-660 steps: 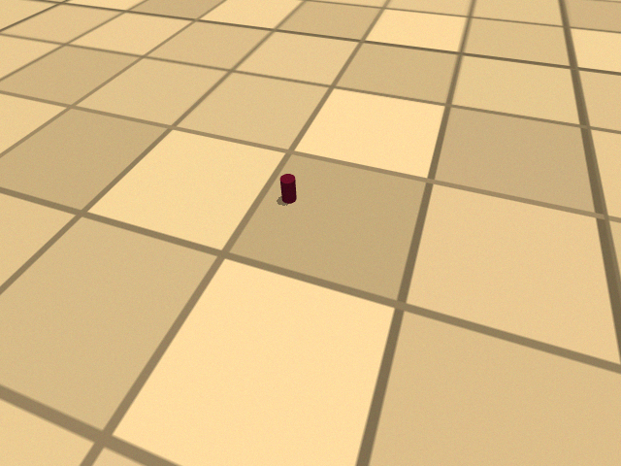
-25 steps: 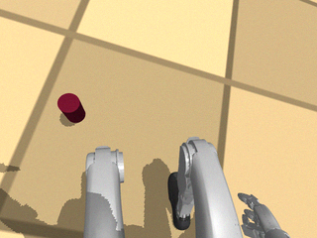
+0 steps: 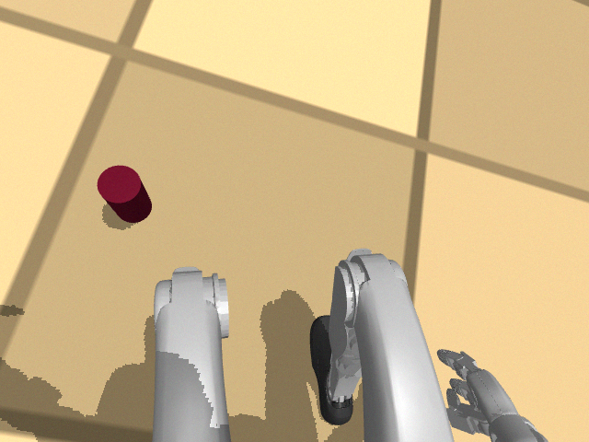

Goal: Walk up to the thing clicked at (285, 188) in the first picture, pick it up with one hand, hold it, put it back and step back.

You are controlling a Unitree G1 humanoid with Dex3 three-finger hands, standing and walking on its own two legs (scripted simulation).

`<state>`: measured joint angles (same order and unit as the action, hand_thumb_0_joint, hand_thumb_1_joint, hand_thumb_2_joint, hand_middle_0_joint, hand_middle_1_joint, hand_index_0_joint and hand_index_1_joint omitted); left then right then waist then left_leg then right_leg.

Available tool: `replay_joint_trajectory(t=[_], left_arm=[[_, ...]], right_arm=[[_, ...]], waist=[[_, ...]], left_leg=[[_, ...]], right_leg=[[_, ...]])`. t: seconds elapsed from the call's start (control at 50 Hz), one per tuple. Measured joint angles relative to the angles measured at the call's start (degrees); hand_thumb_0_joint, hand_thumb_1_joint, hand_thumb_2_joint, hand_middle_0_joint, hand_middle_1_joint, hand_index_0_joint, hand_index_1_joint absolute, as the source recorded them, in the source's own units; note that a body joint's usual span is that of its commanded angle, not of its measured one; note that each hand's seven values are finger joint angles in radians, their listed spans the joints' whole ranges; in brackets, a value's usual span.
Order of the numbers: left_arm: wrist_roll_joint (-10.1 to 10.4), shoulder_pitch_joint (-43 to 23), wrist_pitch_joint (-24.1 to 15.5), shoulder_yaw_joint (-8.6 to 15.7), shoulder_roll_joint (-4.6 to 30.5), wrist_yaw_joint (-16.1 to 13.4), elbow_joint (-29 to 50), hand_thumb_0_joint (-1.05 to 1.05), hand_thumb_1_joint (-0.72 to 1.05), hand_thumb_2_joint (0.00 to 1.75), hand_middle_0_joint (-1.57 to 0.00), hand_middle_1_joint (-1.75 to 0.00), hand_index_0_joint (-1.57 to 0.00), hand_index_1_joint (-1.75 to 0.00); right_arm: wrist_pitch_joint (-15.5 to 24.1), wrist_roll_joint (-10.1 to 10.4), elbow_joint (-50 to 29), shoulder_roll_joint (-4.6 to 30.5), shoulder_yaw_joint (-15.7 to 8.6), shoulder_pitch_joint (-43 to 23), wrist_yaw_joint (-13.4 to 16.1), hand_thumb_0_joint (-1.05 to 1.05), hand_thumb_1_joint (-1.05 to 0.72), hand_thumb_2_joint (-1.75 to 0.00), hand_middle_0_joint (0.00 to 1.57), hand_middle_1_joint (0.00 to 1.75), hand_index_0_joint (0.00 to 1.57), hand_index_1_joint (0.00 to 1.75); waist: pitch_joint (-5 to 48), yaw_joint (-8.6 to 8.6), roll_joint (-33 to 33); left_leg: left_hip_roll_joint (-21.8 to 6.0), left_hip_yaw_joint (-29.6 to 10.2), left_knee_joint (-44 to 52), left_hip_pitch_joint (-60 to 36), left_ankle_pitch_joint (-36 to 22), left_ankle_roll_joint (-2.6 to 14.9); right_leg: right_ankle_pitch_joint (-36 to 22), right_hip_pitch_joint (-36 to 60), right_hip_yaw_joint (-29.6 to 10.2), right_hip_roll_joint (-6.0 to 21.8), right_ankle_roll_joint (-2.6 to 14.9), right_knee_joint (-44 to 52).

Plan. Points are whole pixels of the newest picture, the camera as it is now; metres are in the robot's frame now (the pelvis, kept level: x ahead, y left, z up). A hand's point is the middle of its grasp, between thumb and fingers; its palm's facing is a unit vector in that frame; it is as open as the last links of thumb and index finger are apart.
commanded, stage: go down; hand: left
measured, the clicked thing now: (127, 196) +0.50 +0.26 -0.30
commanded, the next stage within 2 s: approach in 0.52 s
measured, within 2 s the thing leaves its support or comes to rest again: neither
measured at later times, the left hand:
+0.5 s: hand out of the picture +0.40 +0.43 +0.00, palm faces +0.23 -0.96 -0.17, open 17.2 cm
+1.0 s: hand out of the picture +0.42 +0.40 -0.10, palm faces +0.26 -0.97 +0.00, open 17.4 cm
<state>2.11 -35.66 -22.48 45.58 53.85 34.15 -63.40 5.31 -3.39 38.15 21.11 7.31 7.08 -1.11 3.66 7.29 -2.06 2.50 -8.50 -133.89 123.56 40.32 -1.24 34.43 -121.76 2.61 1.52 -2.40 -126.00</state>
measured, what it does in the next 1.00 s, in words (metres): stands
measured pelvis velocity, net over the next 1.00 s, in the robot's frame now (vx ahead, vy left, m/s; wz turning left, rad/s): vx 0.00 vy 0.00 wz -0.05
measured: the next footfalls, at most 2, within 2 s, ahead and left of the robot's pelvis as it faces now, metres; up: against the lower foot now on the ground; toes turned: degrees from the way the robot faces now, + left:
none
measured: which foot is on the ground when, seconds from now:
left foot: down 0.00-1.00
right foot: down 0.00-1.00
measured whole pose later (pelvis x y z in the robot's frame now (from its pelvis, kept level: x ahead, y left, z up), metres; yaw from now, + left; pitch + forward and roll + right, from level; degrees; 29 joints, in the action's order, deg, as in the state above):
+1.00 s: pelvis +0.00 +0.00 -0.04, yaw -3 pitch +25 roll -11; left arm 10.5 -41.1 -38.1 46.1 55.4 35.4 -77.7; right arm 5.4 -7.3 35.8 22.7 15.2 1.7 -2.4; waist -3.4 10.2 -6.8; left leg 2.4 -11.6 -142.2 126.7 41.4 -1.5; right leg 33.9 -124.1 4.8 0.3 -2.9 -131.7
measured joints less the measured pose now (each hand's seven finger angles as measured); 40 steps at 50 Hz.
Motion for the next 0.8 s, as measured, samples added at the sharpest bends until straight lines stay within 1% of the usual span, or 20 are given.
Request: replay_joint_trajectory(t=[0.14,0.22,0.28,0.32,0.4,0.44,0.62,0.68,0.74,0.8], left_arm=[[0.3,0.0,-0.5,0.4,0.1,0.3,0.0,-0.01,-0.43,0.09,-0.01,-0.08,-0.05,-0.05],[1.2,0.1,-0.7,-0.1,-0.1,0.6,0.3,-0.01,-0.43,0.09,-0.01,-0.08,-0.05,-0.05],[1.2,0.3,-0.6,0.2,-0.6,0.8,1.3,-0.01,-0.44,0.09,-0.01,-0.08,-0.05,-0.05],[1.8,0.1,-0.6,-0.4,-0.6,0.8,1.0,-0.01,-0.45,0.08,-0.01,-0.08,-0.05,-0.05],[1.7,-0.1,-0.5,-0.2,-0.6,0.7,1.4,-0.02,-0.46,0.08,-0.02,-0.08,-0.05,-0.05],[2.0,-0.2,-0.6,-0.3,-0.4,0.8,1.1,-0.02,-0.46,0.08,-0.02,-0.08,-0.05,-0.05],[2.6,-1.4,-0.7,0.4,0.4,1.4,0.4,-0.02,-0.46,0.08,-0.02,-0.08,-0.05,-0.05],[2.8,-1.3,-1.0,1.1,0.9,1.7,-0.4,-0.02,-0.47,0.07,-0.02,-0.08,-0.06,-0.05],[4.0,-1.5,-2.1,1.1,1.4,2.3,-2.1,-0.01,-0.48,0.06,-0.03,-0.08,-0.06,-0.05],[5.8,-2.1,-4.4,1.3,1.5,3.1,-4.4,-0.01,-0.49,0.04,-0.04,-0.07,-0.07,-0.05]], right_arm=[[-0.1,-0.1,-0.4,0.2,0.3,-0.5,-0.1,0.01,-0.87,-0.89,0.21,0.3,0.2,0.3],[0.0,-0.1,-0.2,0.2,0.3,-0.6,-0.1,0.01,-0.88,-0.89,0.21,0.3,0.2,0.3],[-0.3,0.0,-0.3,0.2,0.3,-0.6,0.0,0.01,-0.88,-0.89,0.21,0.3,0.2,0.3],[-0.2,0.1,0.0,0.1,0.2,-0.6,0.0,0.01,-0.88,-0.89,0.21,0.3,0.2,0.3],[-0.4,0.2,0.0,-0.1,0.4,-0.5,0.0,0.01,-0.88,-0.89,0.21,0.3,0.2,0.3],[-0.4,0.3,0.0,-0.1,0.5,-0.4,0.0,0.01,-0.88,-0.89,0.21,0.3,0.2,0.3],[-0.4,0.3,-0.8,0.3,0.7,-0.3,0.0,0.01,-0.88,-0.89,0.21,0.3,0.2,0.3],[-0.4,0.2,-1.1,0.5,1.0,-0.6,0.0,0.01,-0.88,-0.89,0.21,0.3,0.2,0.3],[-0.3,0.1,-1.0,0.8,1.4,-0.8,-0.1,0.01,-0.88,-0.89,0.21,0.3,0.2,0.3],[0.0,-0.4,-0.7,1.2,2.3,-1.2,-0.2,0.01,-0.89,-0.89,0.21,0.3,0.2,0.3]], waist=[[-0.4,-0.06,-0.3],[-0.4,-0.18,-0.5],[-0.3,-0.28,-0.4],[-0.2,-0.31,-0.5],[0.0,-0.23,-0.4],[0.1,-0.13,-0.3],[-0.4,0.22,0.0],[-0.7,0.43,0.0],[-1.1,0.5,-0.2],[-1.9,0.53,-0.8]], left_leg=[[0.1,-0.2,-0.7,0.3,-0.2,-0.02],[0.0,-0.2,-0.9,0.5,-0.2,0.01],[0.0,-0.2,-1.1,0.6,-0.1,0.1],[0.0,-0.1,-1.0,0.6,-0.1,0.16],[0.0,-0.1,-0.9,0.6,0.1,0.26],[0.0,-0.1,-0.9,0.5,0.1,0.31],[0.1,0.0,-0.9,0.7,0.2,0.44],[0.0,-0.2,-1.1,0.7,0.1,0.44],[0.0,-0.2,-1.5,1.0,0.1,0.42],[-0.1,-0.5,-2.4,1.4,0.1,0.4]], right_leg=[[-0.2,-0.2,0.1,0.0,0.06,-0.5],[-0.2,-0.4,0.1,-0.1,0.14,-0.7],[-0.2,-0.4,0.1,-0.1,-0.02,-0.8],[-0.1,-0.4,0.1,-0.1,0.05,-0.8],[0.0,-0.3,0.1,0.0,0.09,-0.6],[0.2,-0.2,0.1,0.0,0.17,-0.6],[0.3,-0.2,0.1,0.1,0.15,-0.6],[0.1,-0.3,0.2,0.0,0.06,-0.6],[0.0,-0.5,0.2,-0.1,0.1,-1.0],[-0.2,-1.0,0.3,-0.3,-0.17,-1.6]])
